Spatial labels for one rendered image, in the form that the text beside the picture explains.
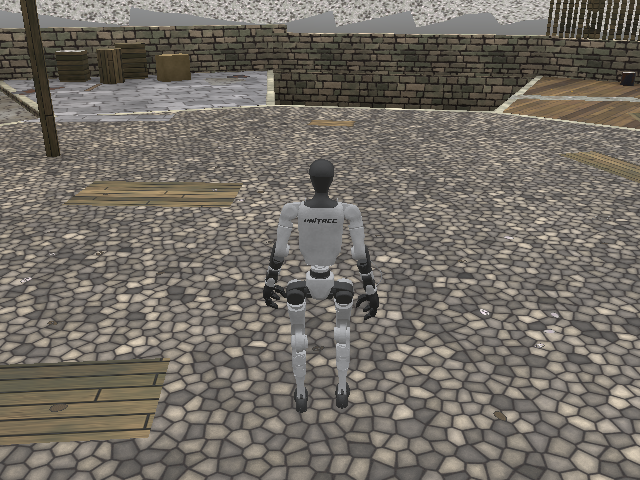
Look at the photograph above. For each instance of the right robot hand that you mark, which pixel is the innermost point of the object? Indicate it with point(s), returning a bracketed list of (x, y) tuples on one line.
[(373, 305)]

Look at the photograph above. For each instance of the left robot upper arm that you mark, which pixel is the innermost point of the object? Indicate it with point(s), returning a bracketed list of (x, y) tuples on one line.
[(289, 212)]

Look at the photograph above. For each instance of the humanoid robot head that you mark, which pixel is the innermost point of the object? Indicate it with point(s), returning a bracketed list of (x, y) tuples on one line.
[(321, 174)]

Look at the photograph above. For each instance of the right robot upper arm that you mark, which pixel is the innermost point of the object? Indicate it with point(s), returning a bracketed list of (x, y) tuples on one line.
[(352, 213)]

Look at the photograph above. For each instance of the robot right forearm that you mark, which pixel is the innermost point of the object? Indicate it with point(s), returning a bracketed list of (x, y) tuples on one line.
[(366, 273)]

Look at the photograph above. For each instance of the robot left forearm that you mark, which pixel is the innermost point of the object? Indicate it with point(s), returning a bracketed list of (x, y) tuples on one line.
[(274, 268)]

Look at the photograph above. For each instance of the robot right foot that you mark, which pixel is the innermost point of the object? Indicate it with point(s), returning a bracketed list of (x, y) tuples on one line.
[(342, 400)]

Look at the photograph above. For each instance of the left robot hand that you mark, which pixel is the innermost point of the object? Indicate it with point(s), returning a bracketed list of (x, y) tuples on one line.
[(268, 292)]

